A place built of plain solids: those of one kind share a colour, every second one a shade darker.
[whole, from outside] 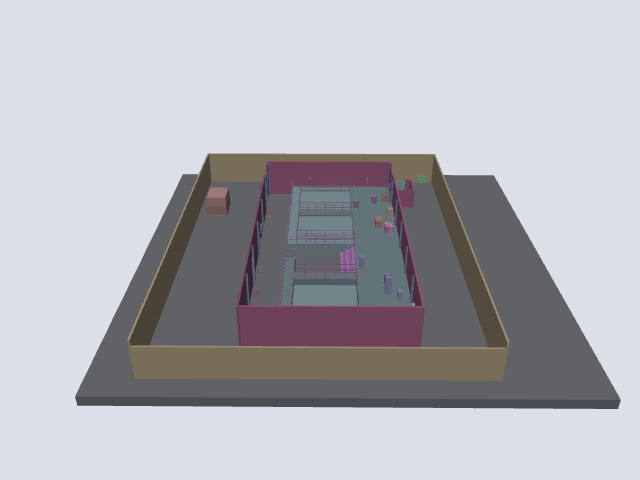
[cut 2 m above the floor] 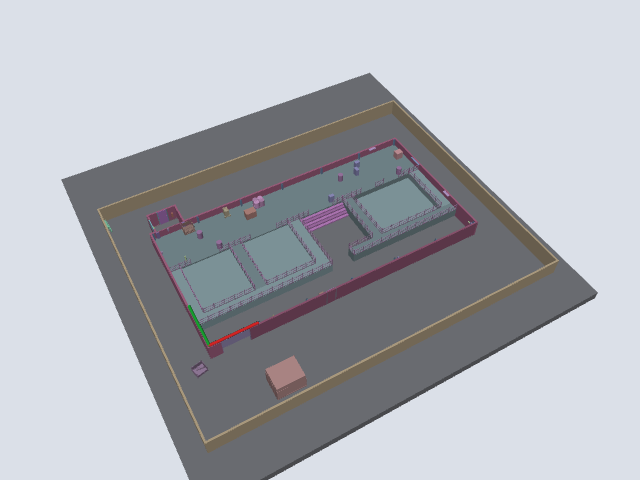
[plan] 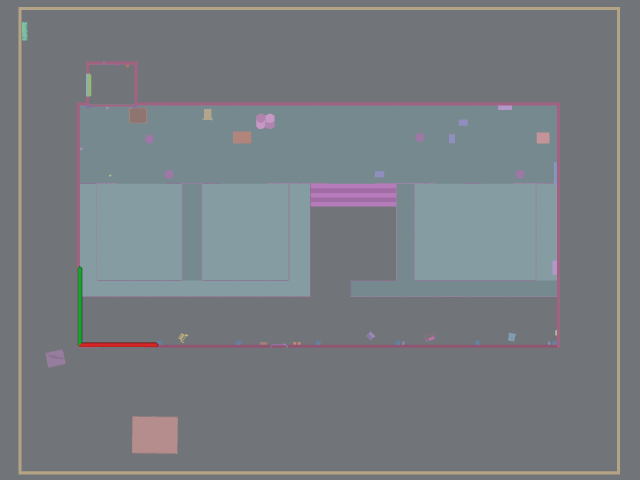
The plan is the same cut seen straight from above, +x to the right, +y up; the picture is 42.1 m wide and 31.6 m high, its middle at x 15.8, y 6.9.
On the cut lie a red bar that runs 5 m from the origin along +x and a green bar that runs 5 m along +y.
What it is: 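A works' hall with a row of bays behind a railed edge, a stair in one of them; one tall room; a strip of floor behind the doors, a deck 1.09 m over it that fills the rest, and 3 sunk grounds in the deck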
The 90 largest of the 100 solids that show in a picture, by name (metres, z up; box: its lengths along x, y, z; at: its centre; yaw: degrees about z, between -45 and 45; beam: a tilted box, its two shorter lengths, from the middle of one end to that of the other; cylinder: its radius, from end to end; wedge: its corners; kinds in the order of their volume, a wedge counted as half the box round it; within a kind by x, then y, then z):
{
 "raised_floor_bank_1": {"box": [1.1, 6.35, 1.14], "at": [0.55, 7.42, 0.52]},
 "raised_floor_bank_2": {"box": [5.6, 6.35, 0.97], "at": [3.9, 7.42, 0.43]},
 "raised_floor_bank_3": {"box": [1.35, 6.35, 1.14], "at": [7.38, 7.42, 0.52]},
 "raised_floor_bank_4": {"box": [15.2, 1.1, 1.14], "at": [7.6, 3.7, 0.52]},
 "raised_floor_bank_5": {"box": [5.7, 6.35, 0.98], "at": [10.9, 7.42, 0.44]},
 "raised_floor_bank_6": {"box": [1.45, 6.35, 1.14], "at": [14.47, 7.42, 0.52]},
 "raised_floor_bank_7": {"box": [31.4, 5.15, 1.14], "at": [15.7, 13.18, 0.52]},
 "raised_floor_bank_8": {"box": [1.25, 6.35, 1.14], "at": [21.43, 7.42, 0.52]},
 "raised_floor_bank_9": {"box": [13.6, 1.1, 1.14], "at": [24.6, 3.7, 0.52]},
 "raised_floor_bank_10": {"box": [7.95, 6.35, 0.43], "at": [26.02, 7.42, 0.17]},
 "raised_floor_bank_11": {"box": [1.4, 6.35, 1.14], "at": [30.7, 7.42, 0.52]},
 "yard_bound_1": {"box": [0.2, 30.77, 4.14], "at": [-3.95, 6.85, 2.02]},
 "yard_bound_2": {"box": [39.6, 0.2, 4.14], "at": [15.75, -8.43, 2.02]},
 "yard_bound_3": {"box": [39.6, 0.2, 4.14], "at": [15.75, 22.14, 2.02]},
 "yard_bound_4": {"box": [0.2, 30.77, 3.44], "at": [35.45, 6.85, 1.67]},
 "wall_1": {"box": [0.2, 16.15, 4.65], "at": [-0.1, 7.88, 2.27]},
 "wall_2": {"box": [1.31, 0.2, 4.65], "at": [0.45, -0.1, 2.27]},
 "wall_3": {"box": [0.2, 0.81, 2.45], "at": [0.5, 18.25, 1.18]},
 "wall_4": {"box": [3.12, 0.06, 4.65], "at": [2.1, 15.72, 2.27]},
 "wall_5": {"box": [3.0, 0.06, 2.45], "at": [2.1, 15.78, 1.18]},
 "wall_6": {"box": [3.4, 0.2, 2.45], "at": [2.1, 18.55, 1.18]},
 "wall_7": {"box": [0.2, 2.9, 2.45], "at": [3.7, 17.2, 1.18]},
 "wall_8": {"box": [28.0, 0.2, 4.65], "at": [17.6, 15.85, 2.27]},
 "wall_9": {"box": [27.51, 0.2, 4.65], "at": [17.85, -0.1, 2.27]},
 "wall_10": {"box": [0.2, 16.15, 4.65], "at": [31.5, 7.88, 2.27]},
 "beyond_container_1": {"box": [0.037, 2.44, 1.48], "at": [3.45, -5.93, 0.68], "yaw": -0.7},
 "beyond_container_2": {"box": [2.93, 2.32, 2.59], "at": [4.91, -5.94, 1.24], "yaw": -0.7},
 "beyond_container_3": {"box": [3.0, 0.02, 1.48], "at": [4.92, -7.13, 0.68], "yaw": -0.7},
 "beyond_container_4": {"box": [0.02, 2.44, 1.48], "at": [6.4, -5.96, 0.68], "yaw": -0.7},
 "door_landing_1": {"box": [5.62, 0.6, 0.23], "at": [18.0, 9.4, 0.07]},
 "door_landing_2": {"box": [5.62, 0.32, 0.41], "at": [18.0, 9.56, 0.16]},
 "door_landing_3": {"box": [5.62, 0.32, 0.6], "at": [18.0, 9.86, 0.25]},
 "door_landing_4": {"box": [5.62, 0.91, 0.78], "at": [18.0, 10.45, 0.34]},
 "door_landing_5": {"box": [5.62, 0.61, 0.96], "at": [18.0, 10.6, 0.43]},
 "roll_cage_1": {"box": [0.85, 0.72, 1.65], "at": [30.49, 13.61, 1.92]},
 "pallet_load_1": {"cylinder": 0.3, "from": [11.9, 14.5, 1.23], "to": [11.9, 14.5, 2.1]},
 "pallet_load_2": {"cylinder": 0.3, "from": [11.91, 14.92, 1.23], "to": [11.91, 14.92, 2.1]},
 "pallet_load_3": {"cylinder": 0.3, "from": [12.5, 14.92, 1.23], "to": [12.5, 14.92, 2.1]},
 "pallet_load_4": {"cylinder": 0.3, "from": [12.52, 14.51, 1.23], "to": [12.52, 14.51, 2.1]},
 "drum_1": {"cylinder": 0.3, "from": [4.58, 13.54, 1.09], "to": [4.58, 13.54, 1.96]},
 "drum_2": {"cylinder": 0.3, "from": [5.87, 11.21, 1.09], "to": [5.87, 11.21, 1.96]},
 "drum_3": {"cylinder": 0.3, "from": [22.37, 13.65, 1.09], "to": [22.37, 13.65, 1.96]},
 "drum_4": {"cylinder": 0.3, "from": [28.97, 11.24, 1.09], "to": [28.97, 11.24, 1.96]},
 "tote_stack_1": {"box": [0.6, 0.4, 1.32], "at": [19.73, 11.23, 1.75]},
 "tote_stack_2": {"box": [0.4, 0.6, 1.92], "at": [24.5, 13.56, 2.05]},
 "tote_stack_3": {"box": [0.6, 0.4, 0.81], "at": [25.23, 14.63, 1.5]},
 "crate_1": {"box": [1.2, 0.8, 0.9], "at": [10.67, 13.65, 1.54]},
 "deck_rail_1": {"box": [0.024, 6.35, 0.1], "at": [1.07, 7.42, 1.14]},
 "deck_rail_2": {"box": [0.05, 6.35, 0.05], "at": [1.07, 7.42, 1.48]},
 "deck_rail_3": {"box": [0.05, 6.35, 0.05], "at": [1.07, 7.42, 1.79]},
 "deck_rail_4": {"box": [5.6, 0.024, 0.1], "at": [3.9, 4.22, 1.14]},
 "deck_rail_5": {"box": [5.6, 0.05, 0.05], "at": [3.9, 4.22, 1.79]},
 "deck_rail_6": {"box": [0.05, 6.35, 0.05], "at": [6.73, 7.42, 1.79]},
 "deck_rail_7": {"box": [0.05, 6.35, 0.05], "at": [6.73, 7.42, 2.12]},
 "deck_rail_8": {"box": [15.14, 0.024, 0.1], "at": [7.57, 3.18, 1.14]},
 "deck_rail_9": {"box": [15.14, 0.05, 0.05], "at": [7.57, 3.18, 1.48]},
 "deck_rail_10": {"box": [15.14, 0.05, 0.05], "at": [7.57, 3.18, 1.79]},
 "deck_rail_11": {"box": [0.024, 6.35, 0.1], "at": [8.02, 7.42, 1.14]},
 "deck_rail_12": {"box": [0.05, 6.35, 0.05], "at": [8.02, 7.42, 1.79]},
 "deck_rail_13": {"box": [0.05, 6.35, 0.05], "at": [8.02, 7.42, 2.12]},
 "deck_rail_14": {"box": [5.7, 0.05, 0.05], "at": [10.9, 4.22, 1.79]},
 "deck_rail_15": {"box": [0.024, 6.35, 0.1], "at": [13.78, 7.42, 1.14]},
 "deck_rail_16": {"box": [0.05, 6.35, 0.05], "at": [13.78, 7.42, 1.48]},
 "deck_rail_17": {"box": [0.05, 6.35, 0.05], "at": [13.78, 7.42, 1.79]},
 "deck_rail_18": {"box": [0.05, 6.35, 0.05], "at": [13.78, 7.42, 2.12]},
 "deck_rail_19": {"box": [0.024, 7.45, 0.1], "at": [15.17, 6.88, 1.14]},
 "deck_rail_20": {"box": [0.05, 7.45, 0.05], "at": [15.17, 6.88, 1.79]},
 "deck_rail_21": {"box": [0.024, 6.35, 0.1], "at": [20.83, 7.42, 1.14]},
 "deck_rail_22": {"box": [0.05, 6.35, 0.05], "at": [20.83, 7.42, 1.48]},
 "deck_rail_23": {"box": [0.05, 6.35, 0.05], "at": [20.83, 7.42, 1.79]},
 "deck_rail_24": {"box": [0.05, 6.35, 0.05], "at": [20.83, 7.42, 2.12]},
 "deck_rail_25": {"box": [0.024, 6.35, 0.1], "at": [22.02, 7.42, 1.14]},
 "deck_rail_26": {"box": [0.05, 6.35, 0.05], "at": [22.02, 7.42, 1.79]},
 "deck_rail_27": {"box": [0.05, 6.35, 0.05], "at": [22.02, 7.42, 2.12]},
 "deck_rail_28": {"box": [13.54, 0.024, 0.1], "at": [24.63, 3.18, 1.14]},
 "deck_rail_29": {"box": [13.54, 0.05, 0.05], "at": [24.63, 3.18, 1.48]},
 "deck_rail_30": {"box": [13.54, 0.05, 0.05], "at": [24.63, 3.18, 1.79]},
 "deck_rail_31": {"box": [7.95, 0.05, 0.05], "at": [26.02, 4.22, 1.79]},
 "deck_rail_32": {"box": [0.05, 6.35, 0.05], "at": [30.03, 7.42, 1.79]},
 "roller_shutter_1": {"box": [2.86, 0.06, 2.84], "at": [2.6, -0.12, 2.18]},
 "wheelie_bin_1": {"box": [0.5, 0.68, 1.15], "at": [8.41, 15.18, 1.61]},
 "stillage_1": {"box": [1.08, 0.88, 0.37], "at": [3.83, 15.1, 1.22]},
 "window_pane_1": {"box": [0.1, 1.5, 1.16], "at": [0.45, 17.1, 1.47]},
 "signing_shelf_1": {"box": [0.9, 0.3, 0.26], "at": [27.99, 15.6, 2.04]},
 "signing_shelf_2": {"box": [0.3, 0.9, 0.26], "at": [31.25, 5.08, 2.04]},
 "coat_hooks_1": {"box": [0.2, 1.53, 0.46], "at": [31.29, 11.25, 2.16]},
 "door_leaf_1": {"box": [1.0, 0.044, 2.15], "at": [2.1, 18.45, 1.02]},
 "beyond_stillage_1": {"box": [1.18, 0.98, 0.08], "at": [-1.6, -0.9, 0.14], "yaw": 12.2},
 "downpipe_1": {"box": [0.14, 0.21, 3.05], "at": [21.3, 0.11, 1.49]},
 "steel_column_1": {"box": [0.012, 0.17, 4.45], "at": [0.14, 0.11, 2.17]}
}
